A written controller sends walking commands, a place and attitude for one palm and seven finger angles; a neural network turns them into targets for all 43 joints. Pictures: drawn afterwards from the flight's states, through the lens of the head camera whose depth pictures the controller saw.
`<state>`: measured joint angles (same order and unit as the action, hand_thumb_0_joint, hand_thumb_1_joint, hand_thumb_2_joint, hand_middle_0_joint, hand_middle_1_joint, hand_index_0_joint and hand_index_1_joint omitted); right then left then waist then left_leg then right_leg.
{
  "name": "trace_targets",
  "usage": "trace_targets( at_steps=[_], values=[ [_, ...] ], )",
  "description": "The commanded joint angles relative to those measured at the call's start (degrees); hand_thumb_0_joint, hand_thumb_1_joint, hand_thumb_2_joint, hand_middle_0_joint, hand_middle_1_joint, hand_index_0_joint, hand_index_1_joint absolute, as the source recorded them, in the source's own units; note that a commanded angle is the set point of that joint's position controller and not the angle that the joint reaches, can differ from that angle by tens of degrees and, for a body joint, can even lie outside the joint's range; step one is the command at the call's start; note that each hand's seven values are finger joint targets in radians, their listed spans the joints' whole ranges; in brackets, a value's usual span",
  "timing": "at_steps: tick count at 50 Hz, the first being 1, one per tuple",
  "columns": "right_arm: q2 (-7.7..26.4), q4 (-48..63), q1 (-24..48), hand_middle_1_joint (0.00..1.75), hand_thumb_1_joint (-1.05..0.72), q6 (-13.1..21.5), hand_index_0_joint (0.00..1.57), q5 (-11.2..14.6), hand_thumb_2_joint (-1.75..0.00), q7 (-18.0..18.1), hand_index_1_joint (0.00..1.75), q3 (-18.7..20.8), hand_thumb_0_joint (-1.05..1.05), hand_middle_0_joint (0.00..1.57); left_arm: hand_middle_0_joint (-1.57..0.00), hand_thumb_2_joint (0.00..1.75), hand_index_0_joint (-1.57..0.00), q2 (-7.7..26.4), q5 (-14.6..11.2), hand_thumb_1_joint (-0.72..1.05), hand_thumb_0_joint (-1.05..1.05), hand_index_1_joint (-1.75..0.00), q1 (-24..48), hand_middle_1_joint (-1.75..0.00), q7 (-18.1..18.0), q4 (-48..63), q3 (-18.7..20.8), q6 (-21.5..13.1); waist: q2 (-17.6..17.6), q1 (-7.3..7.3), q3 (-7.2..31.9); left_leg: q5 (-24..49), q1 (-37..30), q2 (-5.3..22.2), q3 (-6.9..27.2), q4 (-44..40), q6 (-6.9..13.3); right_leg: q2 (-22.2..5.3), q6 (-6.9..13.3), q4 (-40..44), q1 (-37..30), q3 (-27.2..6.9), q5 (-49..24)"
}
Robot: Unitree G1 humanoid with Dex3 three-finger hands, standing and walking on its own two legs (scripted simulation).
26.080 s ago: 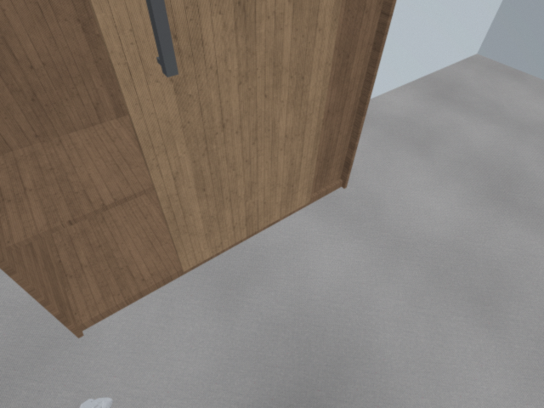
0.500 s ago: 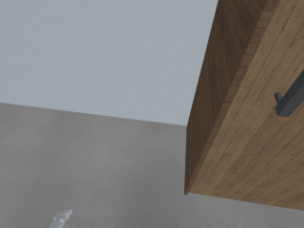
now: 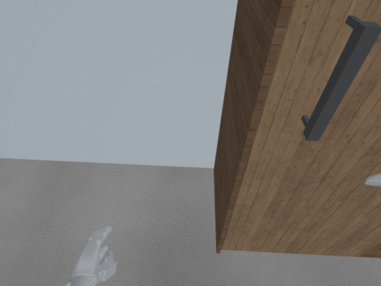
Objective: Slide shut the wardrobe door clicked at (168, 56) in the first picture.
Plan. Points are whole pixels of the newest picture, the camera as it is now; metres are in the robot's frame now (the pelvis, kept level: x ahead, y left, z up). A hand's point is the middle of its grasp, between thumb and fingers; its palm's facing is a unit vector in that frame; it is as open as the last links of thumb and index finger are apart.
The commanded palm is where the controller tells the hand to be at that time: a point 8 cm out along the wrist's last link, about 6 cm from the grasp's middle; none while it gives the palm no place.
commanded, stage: slip the hand off the handle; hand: right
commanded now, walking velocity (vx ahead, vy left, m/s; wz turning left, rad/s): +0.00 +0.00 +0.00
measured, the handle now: (329, 84) +0.43 -0.28 +0.25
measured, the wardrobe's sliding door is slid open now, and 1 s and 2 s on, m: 0.00 0.00 0.00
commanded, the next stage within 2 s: draw the hand back to the body in 0.10 s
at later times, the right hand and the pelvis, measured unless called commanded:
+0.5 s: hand out of the picture +0.25 -0.30 +0.21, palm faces +0.09 +0.99 -0.10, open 14.7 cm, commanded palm +0.20 -0.35 +0.22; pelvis +0.00 +0.01 +0.00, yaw +0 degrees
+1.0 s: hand out of the picture +0.22 -0.30 +0.19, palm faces +0.55 +0.79 -0.29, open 12.9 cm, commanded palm +0.17 -0.32 +0.20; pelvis +0.00 +0.00 +0.01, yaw +1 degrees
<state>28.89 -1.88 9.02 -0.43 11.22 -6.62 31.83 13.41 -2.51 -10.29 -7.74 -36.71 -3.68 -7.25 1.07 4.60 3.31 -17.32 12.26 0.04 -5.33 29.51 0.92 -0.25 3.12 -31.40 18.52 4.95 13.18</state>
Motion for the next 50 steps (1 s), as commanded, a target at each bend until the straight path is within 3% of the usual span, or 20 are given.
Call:
trace_targets(
  at_steps=[1, 6, 11, 12, 15, 16, 17, 19, 22, 26, 28, 33, 36, 37, 38, 39, 42, 43, 46, 50],
  values=[
    [16.35, 14.59, 16.09, 1.15, 0.55, 2.02, 0.25, 1.39, -0.2, 0.53, 1.15, 3.55, 0.0, 0.25, -0.2, 0.9, -0.2, 7.5, 0.07, 0.9, 0.0, -0.3, 5.91, -0.3, -0.96, 8.26, 2.68, -2.78, 5.62, -1.44, 6.97, 6.25, 6.7, -0.89, 3.13, -5.38, 0.63, -1.44, -1.93, 6.04, -12.48, -7.69, -3.92],
    [17.08, 16.07, 12.83, 1.15, 0.55, 1.25, 0.25, 1.76, -0.2, 0.53, 1.15, 4.99, 0.0, 0.25, -0.2, 0.9, -0.2, 7.24, 0.19, 0.9, 0.0, -0.3, 6.77, -0.3, -0.93, 8.24, 2.26, -2.79, 5.61, -0.71, 6.74, 6.86, 5.13, -0.77, 3.22, -5.89, 0.66, -1.28, -1.94, 6.01, -12.17, -7.15, -5.11],
    [16.61, 12.57, 17.77, 1.15, 0.55, 1.1, 0.25, 1.53, -0.2, 0.12, 1.15, 2.87, 0.0, 0.25, -0.2, 0.9, -0.2, 7.29, 0.18, 0.9, 0.0, -0.3, 7.06, -0.3, -1.7, 7.41, 2.03, -3.2, 4.89, -2.13, 4.33, 3.05, 7.16, -0.49, 3.63, -7.0, 0.38, -1.13, -1.75, 6.38, -11.03, -7.47, 0.05],
    [15.78, 3.63, 13.88, 1.15, 0.55, -4.8, 0.25, 5.38, -0.2, -5.21, 1.15, 0.26, 0.0, 0.25, -0.2, 0.9, -0.2, 8.84, -1.51, 0.9, 0.0, -0.3, 7.16, -0.3, -2.48, 6.89, 1.72, -3.36, 5.08, -2.42, 5.54, 3.47, 3.74, 0.06, 4.07, -7.96, 0.38, -1.21, -1.78, 7.76, -10.95, -8.12, 1.43],
    [19.22, 10.9, 20.47, 1.15, 0.55, -11.7, 0.25, 7.38, -0.2, -11.99, 1.15, 0.29, 0.0, 0.25, -0.2, 0.9, -0.2, 8.38, -2.84, 0.9, 0.0, -0.3, 9.78, -0.3, -3.32, 9.53, 0.98, -4.56, 9.29, -1.37, 9.85, 6.97, 1.38, 0.33, 4.09, -7.94, 0.65, -0.77, -1.22, 6.61, -14.58, -8.26, -3.82],
    [20.42, 11.73, 18.91, 1.15, 0.55, -13.57, 0.25, 8.41, -0.2, -13.67, 1.15, 1.58, 0.0, 0.25, -0.2, 0.9, -0.2, 8.38, -3.01, 0.9, 0.0, -0.3, 10.43, -0.3, -3.06, 10.24, 0.82, -4.91, 8.37, -0.76, 10.66, 8.5, -0.51, 0.59, 4.7, -7.84, 0.89, -1.02, -1.35, 5.9, -14.64, -8.52, -5.59],
    [22.25, 12.2, 16.9, 1.15, 0.55, -14.98, 0.25, 9.0, -0.2, -15.46, 1.15, 3.39, 0.0, 0.25, -0.2, 0.9, -0.2, 8.52, -3.14, 0.9, 0.0, -0.3, 10.56, -0.3, -2.71, 10.57, 0.74, -5.17, 8.59, -0.38, 11.61, 10.73, -1.49, 0.74, 4.77, -7.78, 0.84, -0.95, -1.16, 5.55, -15.27, -8.32, -7.64],
    [25.25, 11.38, 11.42, 1.15, 0.55, -16.5, 0.25, 10.75, -0.2, -19.18, 1.15, 7.1, 0.0, 0.25, -0.2, 0.9, -0.2, 8.68, -3.25, 0.9, 0.0, -0.3, 9.86, -0.3, -1.59, 11.44, 0.44, -5.09, 4.23, 0.08, 10.63, 14.88, -2.74, 0.21, 3.97, -7.54, 0.22, -0.62, -0.83, 5.14, -14.63, -8.04, -10.65],
    [27.03, 11.66, 7.2, 1.15, 0.55, -15.31, 0.25, 13.67, -0.2, -22.2, 1.15, 11.83, 0.0, 0.25, -0.2, 0.9, -0.2, 8.65, -3.3, 0.9, 0.0, -0.3, 9.7, -0.3, 0.33, 12.81, 0.45, -5.04, 2.45, 0.45, 8.72, 17.36, -2.15, 0.56, 5.68, -7.46, -1.2, -0.6, -0.8, 3.65, -12.88, -7.74, -11.35],
    [21.1, 10.03, 2.42, 1.15, 0.55, -15.47, 0.25, 14.85, -0.2, -20.47, 1.15, 9.36, 0.0, 0.25, -0.2, 0.9, -0.2, 8.85, -3.66, 0.9, 0.0, -0.3, 9.0, -0.3, 1.8, 13.46, 1.14, -5.1, 3.19, 0.02, 3.88, 9.45, 2.32, 0.04, 5.54, -8.45, -0.99, -1.23, -1.51, 4.03, -11.47, -7.65, -6.74],
    [17.95, 10.87, 3.33, 1.15, 0.55, -16.57, 0.25, 13.96, -0.2, -19.74, 1.15, 5.59, 0.0, 0.25, -0.2, 0.9, -0.2, 9.25, -3.83, 0.9, 0.0, -0.3, 8.97, -0.3, 1.82, 13.56, 1.25, -5.22, 4.61, -0.79, 2.73, 6.12, 4.77, -0.06, 5.2, -8.49, -1.17, -1.32, -1.48, 4.52, -11.82, -7.72, -4.34],
    [17.32, 21.11, 6.51, 1.11, 0.48, -15.95, 0.25, 12.16, -0.24, -17.89, 1.11, 3.32, 0.0, 0.25, -0.2, 0.9, -0.2, 8.69, -3.45, 0.9, 0.0, -0.3, 9.5, -0.3, 1.09, 14.18, 1.25, -6.15, 6.5, -1.15, 5.01, 5.31, 4.07, -0.49, 4.66, -8.17, -0.78, -1.25, -1.15, 5.27, -14.34, -8.12, -3.76],
    [18.03, 24.31, 3.75, 1.04, 0.37, -14.24, 0.24, 12.39, -0.29, -16.48, 1.04, 4.95, 0.0, 0.24, -0.2, 0.9, -0.2, 7.93, -2.82, 0.9, 0.0, -0.3, 9.4, -0.3, 0.76, 13.46, 0.84, -6.78, 6.77, -0.5, 4.4, 5.68, 2.87, -0.85, 4.27, -8.9, -0.19, -1.27, -1.33, 5.92, -14.57, -8.28, -3.9],
    [22.8, 29.42, 4.8, 1.02, 0.33, -6.68, 0.24, 1.51, -0.31, -3.58, 1.02, 6.54, 0.0, 0.24, -0.2, 0.9, -0.2, 8.42, 0.75, 0.9, 0.0, -0.3, 8.23, -0.3, 2.32, 11.99, 2.4, -7.85, 6.02, 0.18, -3.88, 2.28, 5.61, -0.08, 6.31, -13.43, 0.72, -1.0, -2.09, 6.63, -9.03, -6.8, -1.46],
    [13.45, 22.83, -3.49, 1.0, 0.3, -4.31, 0.24, 1.3, -0.32, 1.61, 1.0, 2.57, 0.0, 0.24, -0.2, 0.9, -0.2, 8.07, 0.91, 0.9, 0.0, -0.3, 8.09, -0.3, 2.52, 10.05, 2.41, -8.38, 5.28, -1.13, -6.4, 0.43, 6.27, 0.69, 5.47, -13.62, 1.1, -1.41, -2.72, 7.47, -8.57, -6.88, 1.46],
    [9.83, 23.5, -8.44, 0.98, 0.26, -2.25, 0.24, 0.22, -0.34, 4.74, 0.98, 1.04, 0.0, 0.24, -0.2, 0.9, -0.2, 7.78, 0.81, 0.9, 0.0, -0.3, 7.43, -0.3, 2.82, 9.45, 2.73, -8.04, 4.23, -0.87, -5.49, 0.1, 5.09, 0.71, 4.89, -13.22, 0.94, -1.99, -2.8, 8.79, -9.8, -7.28, 3.68],
    [9.66, 31.58, -10.96, 0.92, 0.15, 3.15, 0.24, -2.17, -0.39, 10.14, 0.92, 1.23, 0.0, 0.24, -0.2, 0.9, -0.2, 7.86, 1.28, 0.9, 0.0, -0.3, 6.61, -0.3, 3.27, 8.78, 3.65, -7.36, 6.68, -0.58, 2.91, 3.25, -0.74, 0.6, 5.17, -11.67, 0.83, -2.14, -2.17, 10.88, -13.08, -6.87, 3.05],
    [8.67, 31.76, -11.53, 0.89, 0.12, 4.14, 0.24, -2.86, -0.41, 11.17, 0.89, 0.54, 0.0, 0.24, -0.2, 0.9, -0.2, 7.66, 1.54, 0.9, 0.0, -0.3, 6.68, -0.3, 3.2, 8.5, 3.83, -7.27, 7.76, -0.59, 3.59, 4.13, -1.39, 0.58, 5.31, -11.62, 0.8, -2.1, -2.02, 11.05, -13.85, -6.49, 2.2],
    [6.18, 29.76, -12.47, 0.83, 0.01, 5.88, 0.23, -4.42, -0.46, 13.04, 0.83, -2.28, 0.0, 0.23, -0.2, 0.9, -0.2, 7.62, 1.86, 0.9, 0.0, -0.3, 6.25, -0.3, 2.98, 7.33, 4.11, -6.47, 4.13, -1.24, 0.87, 4.96, -1.69, 0.19, 4.95, -12.38, 0.62, -2.36, -1.68, 11.99, -14.19, -6.42, 0.95],
    [4.65, 31.61, -13.17, 0.75, -0.14, 7.29, 0.23, -5.98, -0.53, 14.18, 0.75, -4.39, 0.0, 0.23, -0.2, 0.9, -0.2, 7.41, 2.15, 0.9, 0.0, -0.3, 6.64, -0.3, 2.82, 7.26, 4.32, -5.68, 5.42, -0.98, 1.55, 6.67, -2.91, -0.02, 4.74, -11.85, 0.7, -2.35, -1.71, 13.26, -16.31, -6.9, -1.16]
  ],
)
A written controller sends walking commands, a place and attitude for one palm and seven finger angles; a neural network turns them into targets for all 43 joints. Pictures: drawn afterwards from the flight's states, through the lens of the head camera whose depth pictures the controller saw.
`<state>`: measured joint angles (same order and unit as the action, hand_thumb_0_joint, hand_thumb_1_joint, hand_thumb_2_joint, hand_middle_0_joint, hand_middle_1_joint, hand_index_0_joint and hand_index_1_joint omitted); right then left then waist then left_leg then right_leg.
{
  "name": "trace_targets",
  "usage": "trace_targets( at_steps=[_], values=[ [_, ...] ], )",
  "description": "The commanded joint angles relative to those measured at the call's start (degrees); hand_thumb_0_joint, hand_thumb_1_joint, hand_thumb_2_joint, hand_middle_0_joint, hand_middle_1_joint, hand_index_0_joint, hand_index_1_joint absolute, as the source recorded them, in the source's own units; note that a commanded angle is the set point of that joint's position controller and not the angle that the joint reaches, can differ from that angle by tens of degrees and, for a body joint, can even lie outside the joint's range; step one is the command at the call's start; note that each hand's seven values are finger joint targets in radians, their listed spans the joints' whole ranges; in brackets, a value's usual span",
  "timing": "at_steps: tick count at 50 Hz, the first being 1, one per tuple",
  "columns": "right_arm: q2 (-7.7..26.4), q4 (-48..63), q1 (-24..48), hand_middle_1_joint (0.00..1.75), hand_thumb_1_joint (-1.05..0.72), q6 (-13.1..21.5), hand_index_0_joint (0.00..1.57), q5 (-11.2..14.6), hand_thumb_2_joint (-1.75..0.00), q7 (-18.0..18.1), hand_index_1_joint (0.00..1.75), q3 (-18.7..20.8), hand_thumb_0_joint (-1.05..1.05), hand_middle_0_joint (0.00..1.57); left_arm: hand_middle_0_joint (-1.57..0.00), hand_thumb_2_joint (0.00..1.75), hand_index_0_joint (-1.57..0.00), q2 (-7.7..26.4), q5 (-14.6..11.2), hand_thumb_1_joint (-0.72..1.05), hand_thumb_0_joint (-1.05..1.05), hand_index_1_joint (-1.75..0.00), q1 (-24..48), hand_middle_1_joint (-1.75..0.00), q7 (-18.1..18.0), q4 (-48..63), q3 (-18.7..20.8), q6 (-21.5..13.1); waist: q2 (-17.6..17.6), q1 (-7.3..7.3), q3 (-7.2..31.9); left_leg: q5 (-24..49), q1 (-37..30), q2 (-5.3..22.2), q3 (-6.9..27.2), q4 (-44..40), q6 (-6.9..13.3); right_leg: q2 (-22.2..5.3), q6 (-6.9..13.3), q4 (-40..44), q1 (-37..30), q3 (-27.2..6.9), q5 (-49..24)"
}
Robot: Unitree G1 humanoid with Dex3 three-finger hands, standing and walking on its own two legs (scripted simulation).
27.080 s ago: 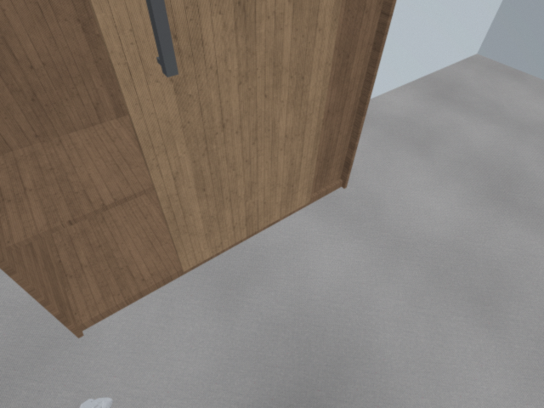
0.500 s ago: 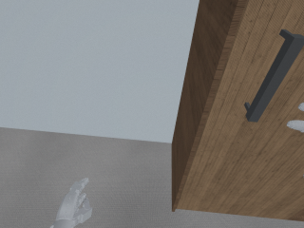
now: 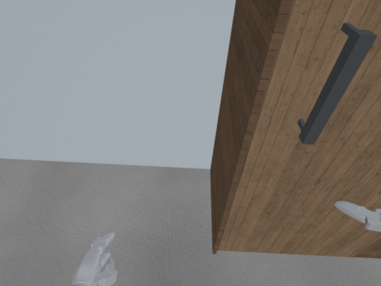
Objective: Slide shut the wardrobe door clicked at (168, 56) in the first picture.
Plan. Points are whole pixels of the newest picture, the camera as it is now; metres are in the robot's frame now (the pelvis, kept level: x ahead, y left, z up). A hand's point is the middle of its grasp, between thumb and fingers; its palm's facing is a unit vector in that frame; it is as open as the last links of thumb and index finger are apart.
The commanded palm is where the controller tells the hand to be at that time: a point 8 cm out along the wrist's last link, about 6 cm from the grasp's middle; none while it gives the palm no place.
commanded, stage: draw the hand back to the body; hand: right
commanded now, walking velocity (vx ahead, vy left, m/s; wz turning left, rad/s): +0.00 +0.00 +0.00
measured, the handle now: (325, 89) +0.42 -0.28 +0.24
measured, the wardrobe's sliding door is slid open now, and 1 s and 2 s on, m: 0.00 0.00 0.00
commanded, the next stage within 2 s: step back with the hand held close in 0.80 s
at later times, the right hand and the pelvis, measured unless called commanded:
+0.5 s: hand (339, 198) +0.22 -0.25 +0.15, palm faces +0.42 +0.83 -0.37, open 8.1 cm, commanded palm +0.17 -0.29 +0.17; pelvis +0.03 +0.01 +0.00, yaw +1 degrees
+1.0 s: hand (338, 196) +0.22 -0.24 +0.16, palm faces +0.44 +0.81 -0.40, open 7.4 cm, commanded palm +0.17 -0.27 +0.17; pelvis +0.02 +0.02 +0.00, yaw +2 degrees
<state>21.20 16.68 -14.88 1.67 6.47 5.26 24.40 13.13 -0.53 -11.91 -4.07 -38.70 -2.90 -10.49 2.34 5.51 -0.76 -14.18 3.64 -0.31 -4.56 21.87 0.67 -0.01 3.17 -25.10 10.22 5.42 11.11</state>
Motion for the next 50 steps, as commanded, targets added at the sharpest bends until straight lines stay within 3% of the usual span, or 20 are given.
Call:
trace_targets(
  at_steps=[1, 7, 10, 11, 16, 19, 21, 24, 31, 32, 33, 39, 44, 46, 47, 48, 50],
  values=[
    [12.42, 13.36, 9.69, 0.73, -0.17, 5.47, 0.22, -1.3, -0.55, 2.34, 0.73, 2.93, 0.0, 0.22, -0.2, 0.9, -0.2, 7.83, 0.31, 0.9, 0.0, -0.3, 8.35, -0.3, -0.82, 9.06, 3.69, -2.25, 2.68, -1.83, 5.65, 4.24, 4.93, 0.34, 3.87, -4.46, 0.99, -2.65, -1.73, 6.79, -7.92, -7.27, -0.3],
    [11.35, 13.66, 1.83, 0.6, -0.39, 5.9, 0.22, -1.49, -0.65, 2.02, 0.6, 3.01, 0.0, 0.22, -0.2, 0.9, -0.2, 7.39, 0.62, 0.9, 0.0, -0.3, 8.54, -0.3, -0.23, 9.75, 3.95, -0.73, 0.79, -1.01, 4.04, 8.02, 3.15, 0.32, 3.45, -4.45, 0.91, -2.65, -2.13, 6.24, -7.7, -6.26, -7.16],
    [10.96, 15.79, -0.48, 0.53, -0.5, 6.15, 0.21, -1.75, -0.71, 1.71, 0.53, 2.87, 0.0, 0.21, -0.2, 0.9, -0.2, 7.14, 0.6, 0.9, 0.0, -0.3, 8.24, -0.3, 0.13, 10.37, 4.2, -0.09, 3.0, -0.89, 5.25, 10.36, 2.72, 0.29, 3.6, -4.07, 0.88, -2.83, -2.44, 5.56, -9.02, -5.78, -11.19],
    [11.3, 15.35, -1.89, 0.51, -0.54, 6.01, 0.21, -1.66, -0.73, 1.65, 0.51, 3.11, 0.0, 0.21, -0.2, 0.9, -0.2, 7.22, 0.78, 0.9, 0.0, -0.3, 7.92, -0.3, 0.13, 10.35, 4.27, 0.2, 2.0, -0.8, 5.32, 11.1, 2.1, 0.3, 3.43, -4.13, 0.86, -2.83, -2.46, 5.37, -8.66, -5.62, -11.94],
    [10.11, 16.74, -4.03, 0.41, -0.72, 5.45, 0.21, -1.51, -0.81, 1.2, 0.41, 1.82, 0.0, 0.21, -0.2, 0.9, -0.2, 6.97, 0.59, 0.9, 0.0, -0.3, 7.83, -0.3, 0.2, 11.37, 4.44, 1.37, 0.22, -1.26, 3.99, 11.67, 2.85, 0.31, 3.66, -4.71, 0.54, -2.8, -2.12, 4.83, -8.43, -4.75, -11.87],
    [9.62, 18.19, -4.33, 0.34, -0.83, 5.28, 0.2, -1.88, -0.87, 1.32, 0.34, 0.95, 0.0, 0.2, -0.2, 0.9, -0.2, 6.76, 0.71, 0.9, 0.0, -0.3, 7.78, -0.3, 0.02, 11.69, 4.34, 1.55, 3.22, -1.33, 4.64, 12.45, 3.11, 0.44, 3.87, -4.67, 0.48, -2.5, -2.03, 4.47, -9.37, -4.39, -12.61],
    [8.58, 17.65, -5.8, 0.3, -0.9, 4.88, 0.2, -1.76, -0.9, 1.21, 0.3, -0.24, 0.0, 0.2, -0.2, 0.9, -0.2, 6.7, 0.81, 0.9, 0.0, -0.3, 7.68, -0.3, -0.08, 11.94, 4.35, 1.75, 1.31, -1.52, 3.77, 12.47, 3.44, 0.41, 3.84, -5.08, 0.39, -2.49, -1.84, 4.27, -9.11, -4.13, -12.15],
    [10.61, 19.06, -4.24, 0.3, -0.9, 4.9, 0.2, -1.83, -0.9, 1.51, 0.3, 1.54, 0.0, 0.2, -0.2, 0.9, -0.2, 6.64, 0.95, 0.9, 0.0, -0.3, 7.98, -0.3, -0.51, 11.96, 4.39, 1.91, 1.22, -1.28, 5.11, 14.01, 3.08, 0.6, 4.22, -5.1, 0.27, -2.03, -1.48, 3.67, -9.44, -3.69, -12.49],
    [9.37, 17.48, -4.17, 0.3, -0.9, 4.36, 0.2, -1.67, -0.9, 1.35, 0.3, 0.41, 0.0, 0.2, -0.2, 0.9, -0.2, 6.27, 0.91, 0.9, 0.0, -0.3, 8.31, -0.3, -0.63, 11.84, 4.23, 2.49, 0.55, -1.49, 3.61, 15.54, 2.97, 0.8, 4.42, -5.66, 0.14, -1.72, -1.23, 3.29, -9.15, -3.15, -12.98],
    [9.45, 18.32, -3.89, 0.3, -0.9, 4.5, 0.2, -1.76, -0.9, 1.36, 0.3, 0.47, 0.0, 0.2, -0.2, 0.9, -0.2, 6.27, 0.92, 0.9, 0.0, -0.3, 8.35, -0.3, -0.63, 11.84, 4.26, 2.42, 2.79, -1.46, 4.74, 16.22, 2.87, 0.93, 4.54, -5.38, 0.11, -1.7, -1.19, 3.14, -10.15, -2.98, -13.69],
    [9.55, 18.26, -4.02, 0.3, -0.9, 4.47, 0.2, -1.73, -0.9, 1.4, 0.3, 0.47, 0.0, 0.2, -0.2, 0.9, -0.2, 6.14, 1.0, 0.9, 0.0, -0.3, 8.35, -0.3, -0.65, 11.8, 4.15, 2.4, 2.86, -1.33, 4.79, 16.16, 2.95, 0.84, 4.37, -5.36, 0.08, -1.72, -1.26, 3.23, -10.34, -3.11, -13.86],
    [9.61, 16.14, -5.77, 0.3, -0.9, 4.34, 0.2, -1.41, -0.9, 1.22, 0.3, 1.19, 0.0, 0.2, -0.2, 0.9, -0.2, 6.18, 1.04, 0.9, 0.0, -0.3, 8.46, -0.3, -0.62, 11.76, 4.18, 2.69, -1.9, -1.09, 3.58, 16.41, 2.88, 0.78, 4.23, -5.62, -0.23, -1.71, -0.95, 3.56, -9.21, -3.06, -13.18],
    [10.18, 17.6, -4.63, 0.3, -0.9, 4.93, 0.2, -1.59, -0.9, 1.28, 0.3, 1.4, 0.0, 0.2, -0.2, 0.9, -0.2, 5.98, 0.96, 0.9, 0.0, -0.3, 8.82, -0.3, -0.66, 11.65, 4.21, 2.63, 2.41, -1.1, 4.24, 15.3, 2.99, 0.94, 4.58, -6.07, -0.08, -1.59, -1.1, 3.56, -10.06, -2.87, -12.39],
    [10.93, 16.7, -3.02, 0.3, -0.9, 4.88, 0.2, -1.43, -0.9, 1.4, 0.3, 1.83, 0.0, 0.2, -0.2, 0.9, -0.2, 6.13, 0.87, 0.9, 0.0, -0.3, 8.76, -0.3, -0.78, 11.3, 4.27, 2.75, -0.09, -1.39, 3.67, 14.42, 2.91, 0.84, 4.6, -6.6, -0.13, -1.64, -1.11, 3.78, -9.39, -2.98, -11.55],
    [16.82, 21.44, 2.48, 0.3, -0.9, 7.04, 0.2, -1.87, -0.9, 1.91, 0.3, 7.29, 0.0, 0.2, -0.2, 0.9, -0.2, 7.33, -0.08, 0.9, 0.0, -0.3, 8.96, -0.3, -0.6, 14.56, 4.14, 3.97, -1.33, -3.24, -0.87, 19.83, 11.98, 4.38, 11.36, -9.53, -2.19, -3.0, -0.11, 0.12, -6.38, -2.67, -6.35],
    [12.54, 16.38, -2.78, 0.3, -0.9, 7.27, 0.2, -2.29, -0.9, 1.68, 0.3, 4.0, 0.0, 0.2, -0.2, 0.9, -0.2, 6.25, 0.43, 0.9, 0.0, -0.3, 8.62, -0.3, -0.72, 12.87, 3.88, 5.2, -4.16, -3.73, 0.41, 22.63, 11.76, 6.0, 11.3, -8.7, -2.72, -2.67, 0.05, -1.61, -5.4, -3.21, -5.14],
    [10.08, 15.26, -5.76, 0.3, -0.9, 7.7, 0.2, -3.05, -0.9, 1.7, 0.3, 1.59, 0.0, 0.2, -0.2, 0.9, -0.2, 6.41, 0.3, 0.9, 0.0, -0.3, 7.69, -0.3, -0.47, 13.83, 4.29, 6.58, -4.33, -3.67, 4.39, 26.56, 10.39, 7.1, 11.17, -6.2, -3.14, -2.95, -0.09, -2.57, -4.85, -2.43, -6.62]
  ],
)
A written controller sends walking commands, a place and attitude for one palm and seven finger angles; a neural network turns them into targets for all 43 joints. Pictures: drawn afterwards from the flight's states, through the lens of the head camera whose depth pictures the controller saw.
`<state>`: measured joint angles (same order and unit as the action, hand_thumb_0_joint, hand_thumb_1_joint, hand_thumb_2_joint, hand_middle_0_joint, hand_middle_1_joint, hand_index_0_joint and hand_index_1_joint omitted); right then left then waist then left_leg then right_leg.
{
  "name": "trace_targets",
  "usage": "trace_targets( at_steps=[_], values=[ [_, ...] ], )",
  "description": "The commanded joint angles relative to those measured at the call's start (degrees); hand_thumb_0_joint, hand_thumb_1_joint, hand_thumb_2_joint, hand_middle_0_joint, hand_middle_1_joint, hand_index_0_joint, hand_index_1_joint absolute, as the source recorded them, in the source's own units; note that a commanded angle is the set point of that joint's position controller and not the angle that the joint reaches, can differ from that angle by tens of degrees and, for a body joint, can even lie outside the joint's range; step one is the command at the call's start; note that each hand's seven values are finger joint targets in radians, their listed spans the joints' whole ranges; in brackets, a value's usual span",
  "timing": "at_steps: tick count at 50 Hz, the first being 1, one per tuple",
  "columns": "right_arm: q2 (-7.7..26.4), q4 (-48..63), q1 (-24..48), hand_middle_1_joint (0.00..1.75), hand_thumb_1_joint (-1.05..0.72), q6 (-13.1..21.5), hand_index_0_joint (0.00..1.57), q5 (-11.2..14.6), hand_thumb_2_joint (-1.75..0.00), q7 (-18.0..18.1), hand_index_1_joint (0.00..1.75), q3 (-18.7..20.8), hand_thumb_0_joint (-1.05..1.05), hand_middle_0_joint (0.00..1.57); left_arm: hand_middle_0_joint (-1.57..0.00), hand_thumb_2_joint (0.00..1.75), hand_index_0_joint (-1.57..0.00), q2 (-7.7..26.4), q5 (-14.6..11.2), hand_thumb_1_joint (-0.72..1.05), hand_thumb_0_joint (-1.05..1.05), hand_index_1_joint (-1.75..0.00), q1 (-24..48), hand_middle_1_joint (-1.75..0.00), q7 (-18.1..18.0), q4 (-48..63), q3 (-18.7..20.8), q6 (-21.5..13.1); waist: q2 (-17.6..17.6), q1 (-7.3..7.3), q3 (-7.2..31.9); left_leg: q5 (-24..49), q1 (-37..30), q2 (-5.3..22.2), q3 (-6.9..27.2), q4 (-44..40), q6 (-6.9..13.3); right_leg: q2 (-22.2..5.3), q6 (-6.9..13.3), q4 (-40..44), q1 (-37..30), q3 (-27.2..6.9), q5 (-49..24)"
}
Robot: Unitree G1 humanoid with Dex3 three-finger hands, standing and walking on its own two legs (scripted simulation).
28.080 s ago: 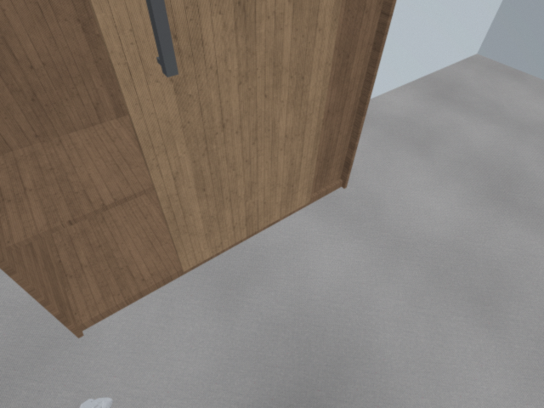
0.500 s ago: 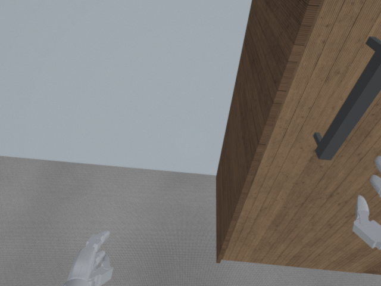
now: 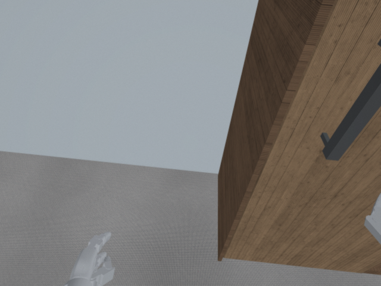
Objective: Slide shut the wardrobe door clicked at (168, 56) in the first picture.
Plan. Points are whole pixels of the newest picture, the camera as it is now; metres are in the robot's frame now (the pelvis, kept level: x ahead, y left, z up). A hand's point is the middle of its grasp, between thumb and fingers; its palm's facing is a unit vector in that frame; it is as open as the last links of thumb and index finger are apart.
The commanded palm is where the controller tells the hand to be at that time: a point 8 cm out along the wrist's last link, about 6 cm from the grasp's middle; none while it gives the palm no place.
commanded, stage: step back with the hand held close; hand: right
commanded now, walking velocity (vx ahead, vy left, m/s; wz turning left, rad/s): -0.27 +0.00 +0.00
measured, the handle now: (355, 105) +0.39 -0.31 +0.24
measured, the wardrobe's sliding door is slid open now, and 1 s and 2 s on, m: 0.00 0.00 0.00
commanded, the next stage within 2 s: stop stepping back and stand still in 1.12 s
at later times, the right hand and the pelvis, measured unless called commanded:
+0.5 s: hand out of the picture +0.13 -0.32 +0.15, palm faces +0.42 +0.77 -0.48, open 7.4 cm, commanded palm +0.07 -0.35 +0.17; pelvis -0.07 -0.05 -0.02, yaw -1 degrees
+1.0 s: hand out of the picture +0.06 -0.34 +0.16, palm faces +0.43 +0.81 -0.39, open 7.4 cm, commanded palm +0.02 -0.37 +0.17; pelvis -0.14 -0.08 -0.02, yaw +4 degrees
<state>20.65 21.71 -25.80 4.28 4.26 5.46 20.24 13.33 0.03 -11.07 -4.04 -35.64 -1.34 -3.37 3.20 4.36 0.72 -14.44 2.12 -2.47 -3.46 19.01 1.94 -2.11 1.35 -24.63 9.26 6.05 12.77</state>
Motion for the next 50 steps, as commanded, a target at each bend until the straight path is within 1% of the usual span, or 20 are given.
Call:
trace_targets(
  at_steps=[1, 7, 12, 15, 20, 22, 26, 29, 32, 34, 36, 38, 41, 43, 45, 46, 47, 48, 49, 50],
  values=[
    [10.83, 11.27, 5.32, 0.3, -0.9, 5.43, 0.2, -0.83, -0.9, 1.57, 0.3, 5.76, 0.0, 0.2, -0.2, 0.9, -0.2, 6.32, -0.29, 0.9, 0.0, -0.3, 7.04, -0.3, -0.66, 11.27, 2.94, 0.0, -4.34, -2.55, 4.15, 29.16, 11.57, 9.26, 9.64, -2.28, -4.81, -0.93, 1.7, -3.15, -4.06, -2.84, -9.86],
    [13.79, 15.09, -1.03, 0.3, -0.9, 6.36, 0.2, -0.76, -0.9, 2.67, 0.3, 9.18, 0.0, 0.2, -0.2, 0.9, -0.2, 6.52, -0.84, 0.9, 0.0, -0.3, 6.63, -0.3, -1.27, 14.16, 3.56, 2.25, -2.13, -2.52, 10.74, 32.56, 8.77, 7.54, 7.68, 4.36, -4.5, -3.26, 1.93, -2.29, -4.81, -3.68, -22.13],
    [14.9, 16.91, -4.31, 0.3, -0.9, 7.04, 0.2, -0.34, -0.9, 3.07, 0.3, 11.08, 0.0, 0.2, -0.2, 0.9, -0.2, 6.82, -1.0, 0.9, 0.0, -0.3, 5.89, -0.3, -1.45, 15.53, 3.8, 2.65, -0.77, -2.74, 9.73, 23.59, 8.99, 5.95, 7.68, 6.33, -2.91, -4.66, 1.79, -0.34, -0.15, -5.92, -19.06],
    [14.46, 17.13, -4.95, 0.3, -0.9, 7.9, 0.2, -0.62, -0.9, 3.27, 0.3, 11.27, 0.0, 0.2, -0.2, 0.9, -0.2, 7.37, -0.83, 0.9, 0.0, -0.3, 5.36, -0.3, -1.45, 15.73, 3.92, 1.67, 2.84, -2.72, 7.5, 13.79, 7.95, 4.11, 6.87, 8.35, -2.45, -6.28, 2.39, 3.72, 5.92, -8.47, -8.7],
    [12.77, 15.72, -2.37, 0.3, -0.9, 9.12, 0.2, -2.02, -0.9, 3.39, 0.3, 11.31, 0.0, 0.2, -0.2, 0.9, -0.2, 8.21, -0.91, 0.9, 0.0, -0.3, 4.79, -0.3, -1.53, 15.51, 4.14, -0.69, 5.73, -2.9, 2.57, 3.12, 0.48, 1.91, 4.95, 16.04, -2.28, -9.85, 4.69, 12.5, 25.2, -13.81, 22.72],
    [12.91, 16.05, -0.91, 0.3, -0.9, 9.56, 0.2, -2.51, -0.9, 3.39, 0.3, 11.52, 0.0, 0.2, -0.2, 0.9, -0.2, 8.32, -0.83, 0.9, 0.0, -0.3, 4.57, -0.3, -1.6, 15.24, 4.28, -1.46, 5.81, -2.84, 2.1, 0.61, -0.99, 1.62, 4.49, 17.79, -1.91, -10.31, 4.86, 13.18, 29.02, -14.66, 27.33],
    [13.4, 18.93, 0.34, 0.3, -0.9, 10.85, 0.2, -2.77, -0.9, 3.3, 0.3, 11.91, 0.0, 0.2, -0.2, 0.9, -0.2, 8.11, -0.64, 0.9, 0.0, -0.3, 3.45, -0.3, -1.3, 14.24, 4.76, -3.06, 1.78, -3.12, 4.1, -3.67, 3.32, 2.51, 8.36, 14.01, -0.36, -7.65, 3.82, 8.45, 26.07, -14.01, 27.41],
    [12.38, 19.32, 1.34, 0.3, -0.9, 11.48, 0.2, -2.76, -0.9, 3.62, 0.3, 10.24, 0.0, 0.2, -0.2, 0.9, -0.2, 6.92, -0.18, 0.9, 0.0, -0.3, 2.26, -0.3, -1.06, 12.55, 4.6, -4.15, -4.44, -4.0, 2.87, -10.32, 16.99, 7.02, 15.28, 4.41, 2.35, -3.15, 1.64, 0.22, 15.69, -10.95, 20.87],
    [12.31, 19.05, 4.6, 0.3, -0.9, 12.14, 0.2, -2.86, -0.9, 4.35, 0.3, 8.97, 0.0, 0.2, -0.2, 0.9, -0.2, 6.61, 0.11, 0.9, 0.0, -0.3, 1.95, -0.3, -1.04, 10.52, 4.28, -5.09, -5.21, -4.65, 3.79, -5.79, 23.34, 9.42, 16.83, 2.28, 2.99, -2.16, 1.01, -4.31, 7.52, -10.89, 13.12],
    [12.17, 18.46, 5.67, 0.3, -0.9, 12.51, 0.2, -3.24, -0.9, 4.57, 0.3, 9.09, 0.0, 0.2, -0.2, 0.9, -0.2, 7.18, -0.08, 0.9, 0.0, -0.3, 2.69, -0.3, -1.32, 10.5, 4.07, -5.82, 1.22, -4.41, 4.16, -3.32, 19.49, 4.74, 11.27, 8.59, 0.01, -5.47, 1.85, 3.96, 9.85, -14.81, 16.0],
    [12.32, 17.71, 6.13, 0.3, -0.9, 12.86, 0.2, -3.94, -0.9, 4.34, 0.3, 10.66, 0.0, 0.2, -0.2, 0.9, -0.2, 8.28, -0.18, 0.9, 0.0, -0.3, 4.4, -0.3, -1.72, 11.58, 4.24, -6.39, 11.46, -3.19, 4.81, -3.17, 4.55, -1.52, 4.21, 25.0, -2.73, -14.16, 4.37, 18.61, 24.5, -23.77, 31.63],
    [13.47, 16.99, 5.35, 0.3, -0.9, 12.92, 0.2, -3.86, -0.9, 3.8, 0.3, 12.32, 0.0, 0.2, -0.2, 0.9, -0.2, 7.36, 0.42, 0.9, 0.0, -0.3, 3.8, -0.3, -1.1, 11.27, 4.82, -6.28, 8.03, -2.68, 5.1, -7.89, 1.48, -2.6, 3.27, 33.83, -2.02, -16.23, 5.18, 20.7, 28.36, -22.44, 30.55],
    [11.53, 16.49, 1.14, 0.3, -0.9, 12.83, 0.2, -2.13, -0.9, 3.1, 0.3, 10.39, 0.0, 0.2, -0.2, 0.9, -0.2, 6.39, 0.58, 0.9, 0.0, -0.3, 3.83, -0.3, 0.16, 11.24, 4.67, -6.13, 5.98, -2.27, 4.85, -13.13, 7.0, -1.96, 1.35, 26.05, -0.95, -13.83, 2.35, 18.91, 19.21, -16.72, 19.64],
    [9.94, 17.6, -0.49, 0.3, -0.9, 12.52, 0.2, -1.19, -0.9, 2.92, 0.3, 7.44, 0.0, 0.2, -0.2, 0.9, -0.2, 5.69, 0.58, 0.9, 0.0, -0.3, 3.48, -0.3, 0.89, 10.1, 4.14, -6.02, 8.01, -2.4, 7.05, -15.58, 8.02, -2.29, -0.76, 14.99, 0.04, -11.48, -2.66, 19.29, 11.15, -13.86, 15.06],
    [10.82, 18.29, 0.86, 0.3, -0.9, 12.52, 0.2, -0.38, -0.9, 2.81, 0.3, 6.97, 0.0, 0.2, -0.2, 0.9, -0.2, 5.88, 0.89, 0.9, 0.0, -0.3, 3.02, -0.3, 1.21, 8.98, 4.39, -5.16, 7.84, -2.69, 9.05, -10.69, 7.03, -0.21, 1.09, 1.72, 1.6, -9.59, -7.66, 15.08, 5.87, -11.83, 9.08],
    [12.09, 18.52, 1.7, 0.3, -0.9, 12.52, 0.2, -0.59, -0.9, 2.95, 0.3, 7.26, 0.0, 0.2, -0.2, 0.9, -0.2, 5.4, 0.81, 0.9, 0.0, -0.3, 2.72, -0.3, 1.3, 8.86, 4.3, -4.01, 2.45, -3.22, 8.38, -6.98, 11.97, 4.81, 8.31, -4.56, 3.27, -6.78, -7.48, 5.61, 2.06, -8.52, 1.77],
    [13.45, 18.64, 3.81, 0.3, -0.9, 13.07, 0.2, -0.83, -0.9, 3.19, 0.3, 7.57, 0.0, 0.2, -0.2, 0.9, -0.2, 4.72, 0.53, 0.9, 0.0, -0.3, 2.84, -0.3, 1.35, 8.07, 3.73, -3.58, -6.48, -3.22, 7.95, -0.21, 21.1, 12.54, 16.45, -8.37, 5.38, -3.56, -4.89, -6.82, -4.35, -5.22, -1.94],
    [15.87, 18.88, 7.25, 0.3, -0.9, 13.46, 0.2, -0.98, -0.9, 3.62, 0.3, 8.67, 0.0, 0.2, -0.2, 0.9, -0.2, 4.17, 0.61, 0.9, 0.0, -0.3, 4.01, -0.3, 0.93, 7.54, 3.38, -3.86, -11.68, -3.78, 7.33, 11.72, 26.17, 18.66, 18.88, -8.54, 6.44, -0.99, -3.81, -14.26, -5.95, -4.35, 0.14],
    [18.14, 16.86, 9.27, 0.3, -0.9, 13.74, 0.2, -1.47, -0.9, 3.96, 0.3, 10.6, 0.0, 0.2, -0.2, 0.9, -0.2, 4.44, 1.44, 0.9, 0.0, -0.3, 4.85, -0.3, 0.67, 7.81, 2.58, -4.59, -9.37, -3.86, 7.04, 22.18, 23.84, 19.05, 15.8, -3.64, 5.76, -1.31, -3.35, -14.4, -3.61, -5.04, 0.92],
    [13.58, 14.73, 9.72, 0.3, -0.9, 12.69, 0.2, -1.83, -0.9, 3.12, 0.3, 6.47, 0.0, 0.2, -0.2, 0.9, -0.2, 4.89, -0.01, 0.9, 0.0, -0.3, 3.43, -0.3, 0.21, 7.2, 4.06, -4.9, -15.94, -5.27, 9.21, 20.28, 21.54, 15.22, 10.42, 0.72, 3.85, 0.12, -2.8, -12.75, -3.84, -6.59, -2.47]
  ],
)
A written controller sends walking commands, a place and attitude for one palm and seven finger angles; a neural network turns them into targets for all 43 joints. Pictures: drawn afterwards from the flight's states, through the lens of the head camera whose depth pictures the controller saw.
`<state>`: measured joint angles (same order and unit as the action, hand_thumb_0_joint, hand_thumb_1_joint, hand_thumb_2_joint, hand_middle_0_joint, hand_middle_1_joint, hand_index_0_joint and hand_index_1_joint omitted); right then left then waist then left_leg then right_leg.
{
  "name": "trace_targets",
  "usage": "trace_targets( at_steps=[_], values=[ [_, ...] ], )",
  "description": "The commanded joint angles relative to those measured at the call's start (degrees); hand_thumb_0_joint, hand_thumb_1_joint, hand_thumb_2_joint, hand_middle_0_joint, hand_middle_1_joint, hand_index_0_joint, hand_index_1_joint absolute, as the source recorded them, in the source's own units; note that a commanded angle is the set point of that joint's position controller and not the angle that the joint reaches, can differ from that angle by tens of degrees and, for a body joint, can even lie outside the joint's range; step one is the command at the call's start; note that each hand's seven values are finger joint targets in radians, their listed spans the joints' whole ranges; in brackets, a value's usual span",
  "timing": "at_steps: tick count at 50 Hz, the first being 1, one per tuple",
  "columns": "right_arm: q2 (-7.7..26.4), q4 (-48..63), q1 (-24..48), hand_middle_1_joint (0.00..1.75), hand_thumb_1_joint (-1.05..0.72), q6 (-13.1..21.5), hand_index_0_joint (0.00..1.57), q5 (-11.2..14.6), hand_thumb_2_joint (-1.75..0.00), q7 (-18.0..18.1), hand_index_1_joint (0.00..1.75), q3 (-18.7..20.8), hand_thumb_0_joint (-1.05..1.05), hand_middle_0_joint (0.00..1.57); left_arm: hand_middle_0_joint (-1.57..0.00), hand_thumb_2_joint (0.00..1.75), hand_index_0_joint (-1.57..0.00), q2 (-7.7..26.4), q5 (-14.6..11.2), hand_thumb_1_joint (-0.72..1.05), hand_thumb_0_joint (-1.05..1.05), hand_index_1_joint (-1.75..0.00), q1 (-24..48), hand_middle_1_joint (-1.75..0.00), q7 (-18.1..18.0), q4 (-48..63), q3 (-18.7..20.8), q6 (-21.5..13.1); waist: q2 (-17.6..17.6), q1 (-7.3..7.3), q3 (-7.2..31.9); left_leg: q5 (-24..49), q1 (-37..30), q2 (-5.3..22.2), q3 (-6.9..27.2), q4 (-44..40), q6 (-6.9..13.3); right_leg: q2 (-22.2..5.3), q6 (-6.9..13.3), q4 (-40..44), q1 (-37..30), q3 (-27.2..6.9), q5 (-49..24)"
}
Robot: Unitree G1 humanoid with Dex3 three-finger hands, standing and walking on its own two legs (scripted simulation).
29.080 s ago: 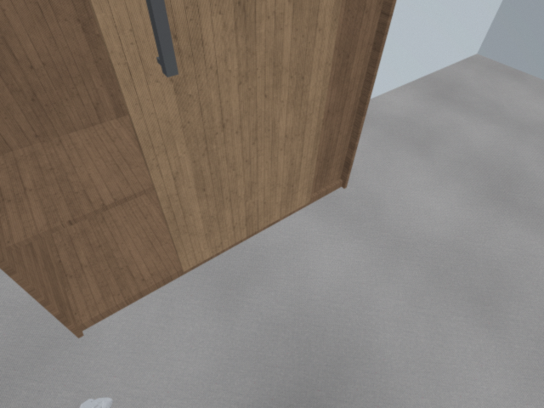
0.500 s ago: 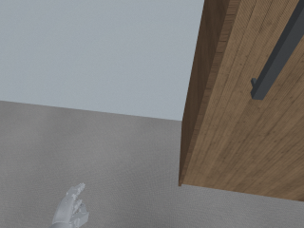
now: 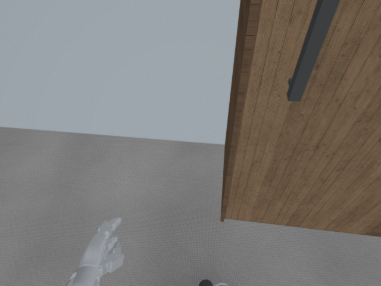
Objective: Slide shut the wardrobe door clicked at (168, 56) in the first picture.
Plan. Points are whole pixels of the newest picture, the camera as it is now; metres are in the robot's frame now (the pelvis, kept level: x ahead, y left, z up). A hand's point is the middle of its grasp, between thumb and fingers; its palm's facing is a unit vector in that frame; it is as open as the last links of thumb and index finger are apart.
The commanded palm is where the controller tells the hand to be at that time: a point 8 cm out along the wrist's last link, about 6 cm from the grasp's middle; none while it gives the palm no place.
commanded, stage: step back with the hand held close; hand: right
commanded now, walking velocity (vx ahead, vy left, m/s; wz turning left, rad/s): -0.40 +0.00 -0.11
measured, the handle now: (308, 43) +0.51 -0.27 +0.25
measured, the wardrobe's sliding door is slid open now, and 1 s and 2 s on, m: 0.00 0.00 0.00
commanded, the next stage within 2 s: stop stepping back and stand still in 0.12 s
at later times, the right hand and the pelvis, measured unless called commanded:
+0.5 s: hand out of the picture +0.11 -0.36 +0.17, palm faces +0.50 +0.83 -0.25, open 7.4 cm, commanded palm +0.02 -0.38 +0.19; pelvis -0.12 -0.08 +0.00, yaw +0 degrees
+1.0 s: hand out of the picture +0.05 -0.41 +0.18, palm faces +0.44 +0.82 -0.36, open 7.4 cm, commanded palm -0.01 -0.45 +0.19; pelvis -0.15 -0.15 +0.00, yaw +0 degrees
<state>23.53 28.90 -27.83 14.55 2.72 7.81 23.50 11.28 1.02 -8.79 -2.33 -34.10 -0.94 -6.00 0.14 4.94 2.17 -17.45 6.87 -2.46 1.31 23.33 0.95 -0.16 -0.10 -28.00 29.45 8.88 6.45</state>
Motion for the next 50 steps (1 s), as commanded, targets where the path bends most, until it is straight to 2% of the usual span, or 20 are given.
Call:
trace_targets(
  at_steps=[1, 3, 5, 7, 8, 10, 12, 13, 16, 18, 20, 22, 30, 34, 35, 38, 41, 43, 45, 50],
  values=[
    [12.19, 8.81, 12.28, 0.3, -0.9, 1.32, 0.2, -0.13, -0.9, 0.64, 0.3, 4.61, 0.0, 0.2, -0.2, 0.9, -0.2, 8.05, -1.59, 0.9, 0.0, -0.3, 2.53, -0.3, -1.9, 6.52, 4.18, -2.3, -11.21, -5.88, 8.05, 23.73, 18.53, 11.62, 3.16, -0.25, 2.8, -2.32, -0.7, -6.15, -28.0, -8.59, -5.86],
    [13.03, 11.3, 10.01, 0.3, -0.9, 0.8, 0.2, 0.28, -0.9, 0.02, 0.3, 6.11, 0.0, 0.2, -0.2, 0.9, -0.2, 9.37, -1.85, 0.9, 0.0, -0.3, 5.4, -0.3, -2.27, 8.32, 3.68, -1.85, 10.77, -3.99, 6.99, 3.38, 14.54, -0.56, -2.31, 10.14, -2.02, -9.68, 2.16, 10.25, -24.77, -17.75, -14.06],
    [14.96, 12.71, 4.66, 0.3, -0.9, 1.69, 0.2, 1.23, -0.9, -0.44, 0.3, 10.01, 0.0, 0.2, -0.2, 0.9, -0.2, 10.14, -0.3, 0.9, 0.0, -0.3, 6.09, -0.3, -1.48, 9.92, 4.13, -2.74, 17.32, -1.85, 9.38, -16.7, 0.39, -5.43, -1.62, 27.13, 0.72, -17.3, -1.16, 29.83, -7.12, -29.46, 25.63],
    [14.99, 15.65, -0.26, 0.3, -0.9, 1.78, 0.2, 2.4, -0.9, -0.4, 0.3, 11.15, 0.0, 0.2, -0.2, 0.9, -0.2, 8.78, 1.15, 0.9, 0.0, -0.3, 5.59, -0.3, -0.99, 9.93, 4.36, -1.86, 15.54, -1.06, 10.75, -15.49, -3.54, -6.78, -5.31, 24.28, 2.88, -13.47, -14.26, 30.89, -4.74, -20.88, 22.87],
    [13.8, 16.49, -2.95, 0.3, -0.9, 1.49, 0.2, 2.92, -0.9, -0.45, 0.3, 10.35, 0.0, 0.2, -0.2, 0.9, -0.2, 7.72, 0.84, 0.9, 0.0, -0.3, 5.37, -0.3, -0.52, 10.17, 4.32, -1.81, 17.51, -1.14, 10.87, -14.27, -7.06, -7.17, -7.42, 18.38, 3.06, -9.83, -10.68, 28.49, -2.87, -14.13, 18.11],
    [12.91, 16.78, -6.88, 0.3, -0.9, 1.89, 0.2, 2.97, -0.9, -0.11, 0.3, 9.72, 0.0, 0.2, -0.2, 0.9, -0.2, 7.05, -1.26, 0.9, 0.0, -0.3, 2.46, -0.3, 0.3, 9.36, 4.1, -2.19, 10.65, -1.9, 10.29, -9.69, 1.96, -1.3, -6.16, 1.52, 3.84, -3.44, -4.8, 10.26, -10.27, -6.1, 14.82],
    [15.65, 19.75, -7.12, 0.3, -0.9, 2.53, 0.2, 3.06, -0.9, 0.75, 0.3, 11.04, 0.0, 0.2, -0.2, 0.9, -0.2, 7.0, -1.09, 0.9, 0.0, -0.3, 1.05, -0.3, 0.07, 8.46, 4.07, -1.86, -12.46, -3.75, 6.23, -14.07, 28.98, 21.66, 16.36, -17.62, 10.37, 2.37, -5.32, -27.56, -22.33, -10.09, 14.02],
    [16.18, 18.72, -2.65, 0.3, -0.9, 2.0, 0.2, 2.35, -0.9, 1.27, 0.3, 12.77, 0.0, 0.2, -0.2, 0.9, -0.2, 7.11, 0.62, 0.9, 0.0, -0.3, 0.22, -0.3, 0.12, 7.19, 3.92, -0.93, -10.69, -4.46, 1.33, -16.13, 31.29, 27.06, 18.15, -16.19, 14.76, 0.67, -4.27, -40.36, -12.92, -14.49, 18.01],
    [10.77, 13.44, 13.0, 0.3, -0.9, -1.03, 0.2, -0.39, -0.9, 0.88, 0.3, 5.32, 0.0, 0.2, -0.2, 0.9, -0.2, 7.84, -0.76, 0.9, 0.0, -0.3, 1.13, -0.3, -1.51, 5.99, 3.7, -0.71, -8.46, -7.16, -4.46, -16.67, 31.34, 16.05, 3.75, -6.54, 5.96, -4.41, -0.8, -26.32, -15.87, -14.67, 18.99],
    [9.37, 7.81, 14.27, 0.3, -0.9, -1.65, 0.2, -1.6, -0.9, 1.95, 0.3, 4.32, 0.0, 0.2, -0.2, 0.9, -0.2, 9.06, -0.79, 0.9, 0.0, -0.3, -0.56, -0.3, -3.15, 3.73, 3.46, -1.79, 12.69, -7.44, -5.68, -11.98, 22.21, 7.94, -1.39, 9.67, 2.36, -3.39, 0.24, 1.71, -14.53, -14.04, 14.69],
    [10.69, 12.28, 19.69, 0.3, -0.9, 0.19, 0.2, -2.02, -0.9, 2.57, 0.3, 4.22, 0.0, 0.2, -0.2, 0.9, -0.2, 8.76, -1.03, 0.9, 0.0, -0.3, -0.31, -0.3, -2.92, 5.84, 3.47, -4.34, 23.9, -5.34, -5.53, -12.29, 14.65, -0.87, -1.87, 27.73, -1.17, -15.02, 6.12, 20.92, -3.54, -37.25, 31.77],
    [12.06, 16.78, 15.37, 0.3, -0.9, 0.7, 0.2, -1.6, -0.9, 1.31, 0.3, 5.39, 0.0, 0.2, -0.2, 0.9, -0.2, 7.21, 0.29, 0.9, 0.0, -0.3, 1.37, -0.3, -1.47, 5.12, 3.36, -5.39, 17.72, -5.14, -0.64, -10.53, 15.19, -2.48, 0.48, 36.22, -0.56, -14.22, -3.43, 28.44, -5.6, -43.6, 44.45],
    [11.72, 15.71, -6.15, 0.3, -0.9, -4.86, 0.2, -0.1, -0.9, 1.42, 0.3, 6.43, 0.0, 0.2, -0.2, 0.9, -0.2, 6.07, 1.06, 0.9, 0.0, -0.3, -0.43, -0.3, -0.56, 6.81, 3.24, -0.57, 11.27, -3.98, 4.81, -11.29, -12.61, -5.6, -11.14, -0.24, 3.56, -5.85, -6.31, 17.69, -2.65, -14.58, 24.66],
    [16.39, 14.64, 7.83, 0.3, -0.9, -4.58, 0.2, 1.18, -0.9, 1.92, 0.3, 11.5, 0.0, 0.2, -0.2, 0.9, -0.2, 6.51, 0.03, 0.9, 0.0, -0.3, 0.06, -0.3, -1.36, 5.68, 2.95, 1.1, -9.39, -6.24, -3.52, -14.15, 11.44, 25.23, 18.36, -14.69, 17.87, -2.73, -2.19, -42.76, 5.61, -11.95, 15.47],
    [19.27, 10.33, 10.09, 0.3, -0.9, -3.08, 0.2, 1.39, -0.9, 2.38, 0.3, 14.01, 0.0, 0.2, -0.2, 0.9, -0.2, 5.83, 0.82, 0.9, 0.0, -0.3, 0.12, -0.3, -0.41, 5.29, 2.33, 0.65, -10.42, -8.07, -1.37, -9.16, 19.28, 24.66, 14.11, -8.46, 4.76, -7.96, -2.49, -40.95, -4.06, -14.54, 16.14],
    [7.43, 1.8, 6.72, 0.3, -0.9, -5.48, 0.2, -0.35, -0.9, 1.79, 0.3, 2.69, 0.0, 0.2, -0.2, 0.9, -0.2, 7.23, -1.19, 0.9, 0.0, -0.3, 3.35, -0.3, -2.3, 4.9, 3.87, 0.62, -5.89, -5.66, -7.6, -26.5, 19.4, 18.85, 11.63, -9.76, 10.74, -5.8, -0.26, -21.89, -6.23, -7.44, 17.21],
    [9.28, 12.79, 10.61, 0.3, -0.9, -3.53, 0.2, -0.62, -0.9, 2.34, 0.3, 1.78, 0.0, 0.2, -0.2, 0.9, -0.2, 7.22, -0.96, 0.9, 0.0, -0.3, 2.52, -0.3, -3.72, 5.52, 2.58, -0.45, 5.96, -6.86, -7.08, -18.53, 18.97, 11.63, -1.13, 4.34, 5.9, -3.51, 0.57, -1.22, -17.47, -4.07, 16.68],
    [12.42, 19.98, 11.06, 0.3, -0.9, -0.94, 0.2, -0.74, -0.9, 2.57, 0.3, 5.79, 0.0, 0.2, -0.2, 0.9, -0.2, 8.52, -0.69, 0.9, 0.0, -0.3, 1.83, -0.3, -3.36, 7.51, 3.01, -2.01, 21.42, -5.39, -3.73, -14.52, 24.88, 0.02, -7.59, 25.67, -0.55, -17.97, 7.29, 12.17, -21.87, -32.46, 13.49],
    [15.22, 22.26, 10.76, 0.3, -0.9, 0.34, 0.2, -0.71, -0.9, 1.78, 0.3, 8.58, 0.0, 0.2, -0.2, 0.9, -0.2, 6.88, 0.73, 0.9, 0.0, -0.3, 1.28, -0.3, -2.19, 6.6, 2.67, -3.24, 17.59, -5.92, -4.69, -14.25, 20.26, 1.85, -0.28, 37.37, -0.33, -22.12, 8.1, 22.68, -10.02, -42.87, 34.72],
    [9.93, 15.66, -0.88, 0.3, -0.9, -0.63, 0.2, -0.87, -0.9, 1.92, 0.3, 8.08, 0.0, 0.2, -0.2, 0.9, -0.2, 7.01, 0.27, 0.9, 0.0, -0.3, -0.28, -0.3, -0.48, 7.1, 3.24, -2.82, 19.54, -4.95, -0.69, -8.24, 1.33, 0.51, -8.47, 16.19, -0.28, -14.01, 3.36, 17.78, -2.81, -15.89, 28.65]
  ],
)
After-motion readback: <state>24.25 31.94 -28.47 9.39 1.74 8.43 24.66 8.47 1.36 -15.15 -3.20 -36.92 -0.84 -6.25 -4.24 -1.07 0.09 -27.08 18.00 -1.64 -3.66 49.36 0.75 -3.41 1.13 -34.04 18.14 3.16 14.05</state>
